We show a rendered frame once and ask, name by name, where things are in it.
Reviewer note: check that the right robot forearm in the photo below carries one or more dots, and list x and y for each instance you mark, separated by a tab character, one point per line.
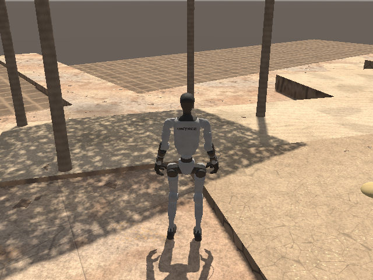
212	155

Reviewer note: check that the robot left hand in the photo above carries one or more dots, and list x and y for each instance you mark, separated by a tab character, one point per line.
161	167

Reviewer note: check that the right robot upper arm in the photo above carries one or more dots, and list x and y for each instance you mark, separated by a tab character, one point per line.
204	123

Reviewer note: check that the left robot forearm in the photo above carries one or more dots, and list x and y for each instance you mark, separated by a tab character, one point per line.
160	155

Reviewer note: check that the robot right foot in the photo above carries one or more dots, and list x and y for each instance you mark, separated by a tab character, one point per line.
198	236

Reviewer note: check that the robot right hand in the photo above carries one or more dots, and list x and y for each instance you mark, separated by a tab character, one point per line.
216	167

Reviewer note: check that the humanoid robot head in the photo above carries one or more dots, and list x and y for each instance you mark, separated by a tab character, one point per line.
187	101

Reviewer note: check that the left robot upper arm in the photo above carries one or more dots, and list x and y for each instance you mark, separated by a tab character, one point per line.
169	123

